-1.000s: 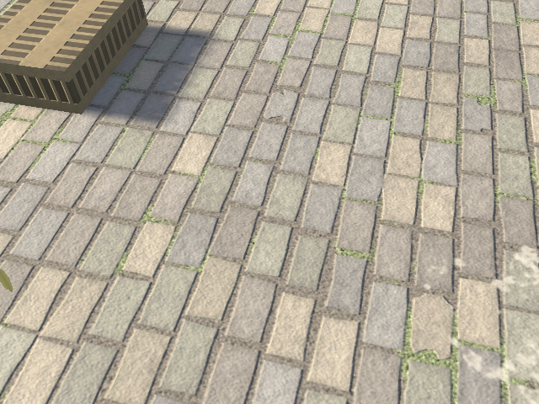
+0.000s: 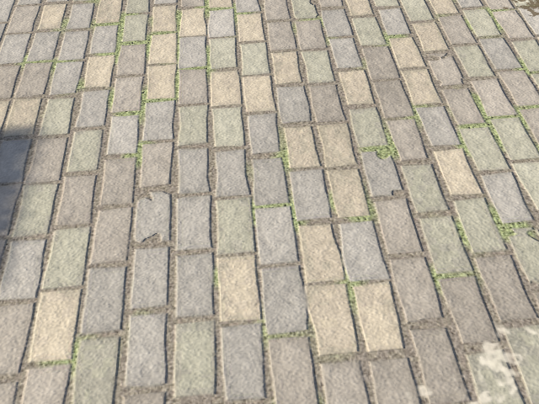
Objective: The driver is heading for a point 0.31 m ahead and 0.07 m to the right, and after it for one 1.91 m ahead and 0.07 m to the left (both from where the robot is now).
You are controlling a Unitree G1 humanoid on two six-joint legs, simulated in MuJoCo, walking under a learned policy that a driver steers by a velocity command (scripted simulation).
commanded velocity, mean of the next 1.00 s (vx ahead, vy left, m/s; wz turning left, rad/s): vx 0.19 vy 0.00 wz -0.22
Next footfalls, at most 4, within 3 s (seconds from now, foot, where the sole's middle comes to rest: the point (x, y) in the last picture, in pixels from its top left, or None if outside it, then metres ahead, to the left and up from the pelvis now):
0.36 left None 0.37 0.11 -0.76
0.70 right None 0.28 -0.12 -0.76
1.36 right None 0.35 -0.11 -0.76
1.72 left None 0.28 0.14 -0.76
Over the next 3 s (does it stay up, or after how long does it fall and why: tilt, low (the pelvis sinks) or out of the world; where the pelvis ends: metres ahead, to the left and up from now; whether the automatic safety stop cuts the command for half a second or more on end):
stays up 0.38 0.00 0.02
